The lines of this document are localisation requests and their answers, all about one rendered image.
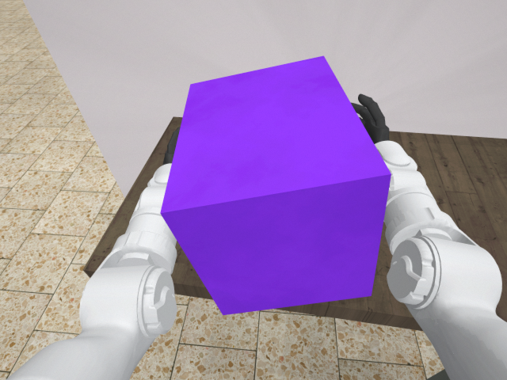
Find robot left forearm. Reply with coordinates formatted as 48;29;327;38
79;163;177;325

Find table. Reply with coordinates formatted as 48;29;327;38
83;117;507;380

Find robot right forearm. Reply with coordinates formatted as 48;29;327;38
375;141;502;300

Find carton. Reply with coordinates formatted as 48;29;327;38
160;56;391;315

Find left robot hand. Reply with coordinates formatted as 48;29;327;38
163;127;180;165

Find robot left upper arm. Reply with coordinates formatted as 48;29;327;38
6;264;177;380

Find robot right upper arm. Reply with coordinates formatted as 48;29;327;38
387;235;507;380

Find right robot hand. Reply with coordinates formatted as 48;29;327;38
350;94;390;144

